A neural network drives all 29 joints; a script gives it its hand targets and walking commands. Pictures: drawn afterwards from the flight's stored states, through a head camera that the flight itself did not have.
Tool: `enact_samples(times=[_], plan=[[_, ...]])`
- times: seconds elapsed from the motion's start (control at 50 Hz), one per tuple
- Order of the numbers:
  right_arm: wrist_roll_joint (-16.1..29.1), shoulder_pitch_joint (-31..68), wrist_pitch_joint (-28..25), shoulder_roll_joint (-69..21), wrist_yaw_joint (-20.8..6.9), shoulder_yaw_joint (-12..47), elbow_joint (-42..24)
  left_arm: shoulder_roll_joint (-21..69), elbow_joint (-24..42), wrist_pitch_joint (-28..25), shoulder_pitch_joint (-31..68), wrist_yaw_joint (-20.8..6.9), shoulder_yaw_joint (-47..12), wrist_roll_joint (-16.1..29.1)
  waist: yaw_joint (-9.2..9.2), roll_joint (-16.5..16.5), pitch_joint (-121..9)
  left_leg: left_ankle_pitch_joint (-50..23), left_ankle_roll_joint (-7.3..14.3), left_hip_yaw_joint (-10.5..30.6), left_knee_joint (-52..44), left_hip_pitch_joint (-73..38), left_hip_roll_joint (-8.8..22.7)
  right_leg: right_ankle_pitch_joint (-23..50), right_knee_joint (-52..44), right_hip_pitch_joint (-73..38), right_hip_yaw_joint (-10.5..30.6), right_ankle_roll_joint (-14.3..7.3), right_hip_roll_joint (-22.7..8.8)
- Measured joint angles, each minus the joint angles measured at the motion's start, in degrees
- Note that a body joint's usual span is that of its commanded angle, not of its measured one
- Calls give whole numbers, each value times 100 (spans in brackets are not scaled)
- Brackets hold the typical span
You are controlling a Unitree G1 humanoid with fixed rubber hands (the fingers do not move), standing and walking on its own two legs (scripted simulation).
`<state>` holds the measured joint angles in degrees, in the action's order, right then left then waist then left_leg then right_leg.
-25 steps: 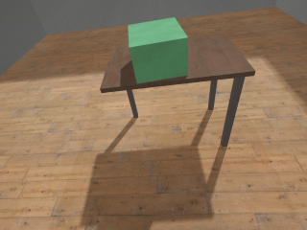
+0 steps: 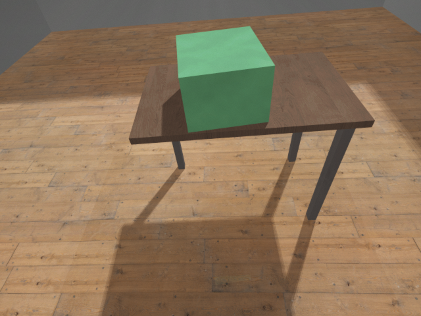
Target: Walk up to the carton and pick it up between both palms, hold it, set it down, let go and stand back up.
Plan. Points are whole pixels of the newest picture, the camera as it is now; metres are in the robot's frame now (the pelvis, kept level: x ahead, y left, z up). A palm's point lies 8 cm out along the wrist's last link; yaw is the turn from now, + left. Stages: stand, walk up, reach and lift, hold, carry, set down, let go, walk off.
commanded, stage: walk up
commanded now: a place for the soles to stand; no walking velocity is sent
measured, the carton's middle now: (220, 76) +0.86 +0.02 +0.03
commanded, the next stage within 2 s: none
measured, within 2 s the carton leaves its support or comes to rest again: neither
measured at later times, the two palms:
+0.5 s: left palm (136, 293) +0.19 +0.18 -0.03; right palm out of the picture +0.15 -0.40 -0.09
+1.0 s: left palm (128, 297) +0.19 +0.21 -0.08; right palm out of the picture +0.19 -0.38 -0.08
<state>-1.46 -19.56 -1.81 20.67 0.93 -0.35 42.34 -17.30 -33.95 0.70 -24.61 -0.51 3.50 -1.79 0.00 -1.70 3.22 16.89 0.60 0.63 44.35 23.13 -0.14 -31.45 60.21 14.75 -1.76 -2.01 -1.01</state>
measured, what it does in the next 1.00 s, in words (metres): walks ahead: right foot, then left foot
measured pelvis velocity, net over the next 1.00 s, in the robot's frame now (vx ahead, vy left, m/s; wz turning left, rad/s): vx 0.13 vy -0.08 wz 0.01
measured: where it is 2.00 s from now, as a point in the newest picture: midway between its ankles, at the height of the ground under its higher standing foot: outside the picture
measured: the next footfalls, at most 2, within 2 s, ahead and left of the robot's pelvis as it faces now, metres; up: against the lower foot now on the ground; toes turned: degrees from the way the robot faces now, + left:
right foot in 0.28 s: +0.19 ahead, -0.17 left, +0.00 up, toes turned -5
left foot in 0.88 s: +0.19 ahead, +0.06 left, +0.00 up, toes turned +0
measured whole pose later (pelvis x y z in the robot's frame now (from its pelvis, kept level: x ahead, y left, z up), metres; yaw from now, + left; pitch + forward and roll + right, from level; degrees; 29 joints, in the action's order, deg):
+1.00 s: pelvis +0.13 -0.08 +0.01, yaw +1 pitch -4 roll +0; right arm -0.7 -20.6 -0.5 20.8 3.3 -0.3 42.2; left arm -18.6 -33.6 2.8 -22.7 -0.6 3.9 -0.6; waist 0.1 0.6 4.0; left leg 20.0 0.3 2.1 40.3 16.3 0.7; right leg -25.6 46.3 17.4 -6.3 -3.5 -0.2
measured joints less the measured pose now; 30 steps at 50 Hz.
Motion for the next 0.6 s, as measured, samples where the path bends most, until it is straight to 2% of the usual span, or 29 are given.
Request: enact_samples(times=[0.04, 0.1, 0.22, 0.28, 0.3, 0.38, 0.44, 0.5, 0.6], plan=[[0, -78, 4, 1, 17, -1, -4, -4, 114, 76, 63, 0, 56, -6, 4, 75, -3, 217, -2, 3, 22, -156, 20, -7, 833, 473, 6, 0, -3], [0, -135, 1, -1, 70, 1, -6, -28, 333, 81, 95, -33, 136, -45, 10, 147, -6, 356, -2, 6, 20, -308, 108, -14, 943, 1019, 16, 0, -30], [-11, -174, -21, -1, 212, 1, -7, -60, 593, 106, 123, -165, 263, -96, 13, 195, -14, 667, -18, 4, 20, -591, 298, 310, -233, 1367, 20, 0, -186], [-12, -173, -20, 0, 234, 2, -9, -128, 621, 103, 122, -180, 302, -96, 13, 218, -50, 856, -63, 3, 102, -606, 413, 1011, -1183, 1278, 13, 0, -197], [-11, -172, -3, 3, 234, 2, -4, -130, 612, 97, 124, -180, 297, -102, 13, 217, -15, 946, -64, 10, 267, -603, 417, 1371, -1157, 1269, -12, -17, -188], [70, -171, 148, 3, 237, 3, -7, -130, 416, 92, 121, -173, 22, -101, 17, 181, -9, 1041, -64, 58, 1230, -301, 163, 1252, -1325, 1054, -97, -162, -156], [71, -173, 161, 4, 237, 3, -10, -131, 308, 91, 122, -94, -87, -73, 14, 180, -13, 1035, -64, 64, 1294, -231, 20, 1450, -1928, 714, -144, -184, -121], [72, -173, 174, 4, 237, 2, -10, -131, 287, 89, 123, -6, -95, -27, 13, 179, -12, 922, -64, 67, 1295, -224, 8, 1629, -2436, 415, -182, -204, -59], [72, -173, 233, 4, 237, 2, -9, -131, 285, 88, 124, 82, -96, 2, 11, 176, -9, 762, -64, 69, 1295, -226, 8, 1719, -2792, 185, -214, -270, 11]])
